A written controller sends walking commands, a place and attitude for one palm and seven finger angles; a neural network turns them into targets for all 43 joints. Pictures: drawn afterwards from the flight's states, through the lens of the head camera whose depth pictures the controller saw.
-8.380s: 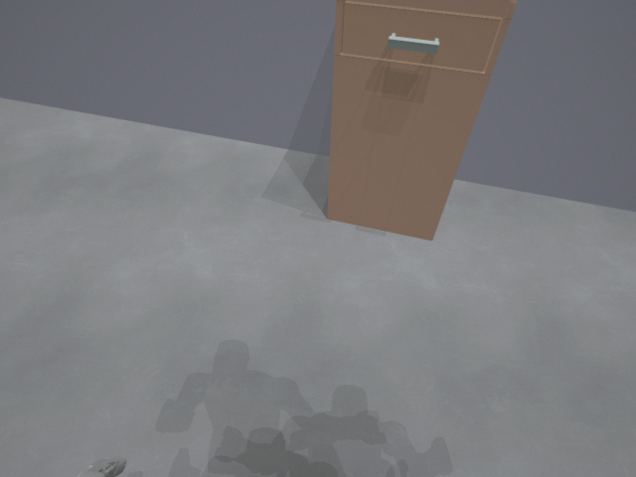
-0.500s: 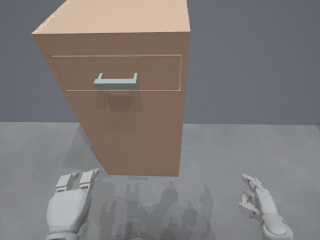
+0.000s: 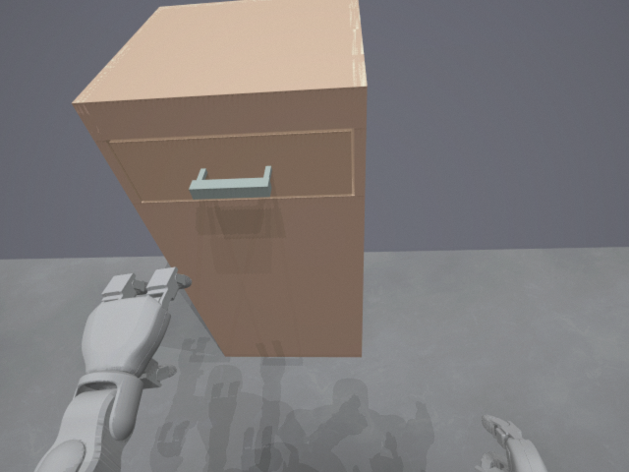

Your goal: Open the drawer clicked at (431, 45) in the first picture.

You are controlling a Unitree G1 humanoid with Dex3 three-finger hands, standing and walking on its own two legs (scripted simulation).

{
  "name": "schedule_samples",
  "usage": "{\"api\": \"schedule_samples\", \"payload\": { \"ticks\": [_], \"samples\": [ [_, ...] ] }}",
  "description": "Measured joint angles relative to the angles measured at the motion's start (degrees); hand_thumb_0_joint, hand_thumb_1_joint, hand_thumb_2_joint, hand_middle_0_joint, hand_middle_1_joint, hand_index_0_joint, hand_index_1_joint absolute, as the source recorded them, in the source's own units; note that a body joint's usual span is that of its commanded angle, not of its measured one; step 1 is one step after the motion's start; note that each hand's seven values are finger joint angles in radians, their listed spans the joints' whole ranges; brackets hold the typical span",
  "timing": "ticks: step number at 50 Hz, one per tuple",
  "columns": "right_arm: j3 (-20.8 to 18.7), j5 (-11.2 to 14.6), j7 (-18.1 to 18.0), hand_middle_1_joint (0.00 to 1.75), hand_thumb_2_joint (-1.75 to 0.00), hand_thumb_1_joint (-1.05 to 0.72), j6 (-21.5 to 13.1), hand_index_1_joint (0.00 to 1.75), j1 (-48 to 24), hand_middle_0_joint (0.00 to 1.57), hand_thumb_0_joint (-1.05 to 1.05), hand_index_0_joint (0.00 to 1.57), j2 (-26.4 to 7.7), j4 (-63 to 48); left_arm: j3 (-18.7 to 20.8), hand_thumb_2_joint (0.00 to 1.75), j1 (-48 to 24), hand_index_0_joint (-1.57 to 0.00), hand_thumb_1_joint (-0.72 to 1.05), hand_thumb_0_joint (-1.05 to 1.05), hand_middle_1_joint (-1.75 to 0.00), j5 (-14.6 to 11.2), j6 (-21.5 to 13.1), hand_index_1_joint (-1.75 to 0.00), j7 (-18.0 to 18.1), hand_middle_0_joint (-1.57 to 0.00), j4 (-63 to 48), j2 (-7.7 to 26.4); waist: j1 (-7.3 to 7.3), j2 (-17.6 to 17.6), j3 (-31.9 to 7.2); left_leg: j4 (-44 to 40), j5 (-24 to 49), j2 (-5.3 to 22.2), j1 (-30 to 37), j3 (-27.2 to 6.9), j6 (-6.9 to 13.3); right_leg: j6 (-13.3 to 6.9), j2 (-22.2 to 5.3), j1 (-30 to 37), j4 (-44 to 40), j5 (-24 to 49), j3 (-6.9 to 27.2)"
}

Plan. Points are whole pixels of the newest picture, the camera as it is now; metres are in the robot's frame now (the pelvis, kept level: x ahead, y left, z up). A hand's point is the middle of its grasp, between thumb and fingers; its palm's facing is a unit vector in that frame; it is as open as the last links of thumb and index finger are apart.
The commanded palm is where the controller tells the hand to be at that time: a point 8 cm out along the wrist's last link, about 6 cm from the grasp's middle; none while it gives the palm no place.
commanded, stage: raise the hand with hooked fingers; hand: left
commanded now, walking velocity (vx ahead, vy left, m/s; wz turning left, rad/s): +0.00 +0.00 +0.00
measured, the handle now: (233, 180) +0.56 +0.23 +0.05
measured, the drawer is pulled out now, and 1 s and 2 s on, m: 0.00 0.00 0.00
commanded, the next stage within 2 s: move the hooked fingers above the handle in 0.96 s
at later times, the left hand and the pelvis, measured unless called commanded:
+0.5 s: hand (117, 252) +0.31 +0.27 +0.15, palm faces +0.11 -0.06 -0.99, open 13.7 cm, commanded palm +0.28 +0.27 +0.21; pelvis +0.01 +0.03 +0.01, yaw +1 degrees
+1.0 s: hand (110, 250) +0.30 +0.28 +0.16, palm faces +0.12 -0.06 -0.99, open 13.8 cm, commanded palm +0.27 +0.27 +0.22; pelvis +0.00 +0.03 +0.01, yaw +1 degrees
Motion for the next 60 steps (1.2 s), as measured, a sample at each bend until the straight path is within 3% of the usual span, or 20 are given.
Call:
{"api": "schedule_samples", "payload": {
  "ticks": [6, 20, 30, 35, 39, 45, 51, 60],
  "samples": [
    [-0.9, 0.8, -0.2, 0.30, -0.90, -0.91, 0.2, 0.30, -1.5, 0.19, 0.01, 0.20, -0.9, 0.8, -0.5, 0.46, -5.0, -0.30, -0.14, 0.00, -0.97, -1.1, 2.1, -0.97, -1.8, -0.30, 0.2, 0.8, 0.21, 0.4, 0.4, -1.5, 0.3, -0.8, 1.8, -0.1, 0.7, 0.8, -0.7, 2.0, -1.8, 0.5, -0.1],
    [2.3, 2.3, 0.8, 0.30, -0.90, -0.91, 2.7, 0.30, -6.4, 0.20, 0.01, 0.20, 1.1, -1.8, -1.5, 0.33, -16.2, -0.32, -0.43, 0.00, -1.16, -3.2, 7.1, -1.16, -12.3, -0.32, -0.9, 4.3, 0.82, 1.2, 0.9, -6.7, 2.3, -1.8, 7.3, -0.2, 1.7, 1.9, -1.5, 8.1, -7.8, 2.9, -0.2],
    [3.4, 2.6, 1.0, 0.30, -0.90, -0.91, 3.5, 0.30, -5.6, 0.20, 0.01, 0.21, 0.6, -1.1, -0.4, 0.31, -23.6, -0.32, -0.48, 0.00, -1.20, -5.3, 6.2, -1.19, -18.7, -0.32, 0.3, 7.8, 1.09, 1.6, 2.1, -8.3, 3.5, -2.2, 8.2, -1.0, 2.0, 2.3, -1.8, 9.6, -10.2, 4.2, -0.9],
    [3.0, 2.7, 1.7, 0.30, -0.90, -0.91, 3.7, 0.30, -4.4, 0.20, 0.01, 0.20, 0.0, -1.1, 1.2, 0.30, -23.7, -0.32, -0.49, 0.00, -1.20, -6.3, 5.6, -1.20, -20.5, -0.32, 0.6, 8.2, 0.64, 1.8, 2.3, -8.9, 4.1, -2.2, 7.9, -0.8, 2.1, 2.4, -1.8, 9.2, -10.7, 4.8, -0.7],
    [2.5, 2.5, 2.0, 0.30, -0.90, -0.91, 3.4, 0.30, -3.1, 0.20, 0.01, 0.20, -0.7, -1.1, 1.3, 0.30, -21.6, -0.32, -0.49, 0.00, -1.20, -6.6, 3.9, -1.20, -20.6, -0.32, -0.8, 8.0, 0.45, 1.8, 2.5, -9.0, 4.3, -2.2, 7.5, -0.6, 2.2, 2.4, -1.7, 8.7, -10.7, 5.0, -0.6],
    [1.8, 2.5, 1.8, 0.30, -0.90, -0.91, 2.6, 0.30, -2.2, 0.19, 0.01, 0.20, -1.0, 0.0, 1.0, 0.30, -20.2, -0.32, -0.49, 0.00, -1.20, -6.7, 1.3, -1.20, -17.9, -0.32, -1.5, 7.9, 0.71, 1.6, 2.7, -8.8, 4.5, -2.1, 7.1, -0.7, 2.1, 2.2, -1.6, 8.3, -10.4, 5.1, -0.7],
    [1.8, 2.9, 1.7, 0.30, -0.90, -0.91, 2.5, 0.30, -2.8, 0.19, 0.01, 0.20, -0.8, 0.8, 1.1, 0.30, -21.6, -0.32, -0.49, 0.00, -1.20, -6.4, 3.0, -1.20, -16.1, -0.32, 0.2, 7.8, 0.87, 1.7, 2.5, -9.0, 4.9, -1.9, 7.1, -1.0, 1.8, 2.0, -1.4, 8.2, -10.3, 5.3, -0.9],
    [2.8, 3.2, 0.7, 0.30, -0.90, -0.91, 2.4, 0.30, -4.5, 0.19, 0.01, 0.20, -0.3, 0.1, -1.5, 0.30, -24.3, -0.32, -0.49, 0.00, -1.20, -5.8, 3.9, -1.20, -18.1, -0.32, 4.3, 7.0, 0.48, 1.9, 2.2, -9.1, 5.2, -1.7, 7.3, -1.4, 1.5, 1.7, -1.2, 8.4, -10.2, 5.3, -1.4]
  ]
}}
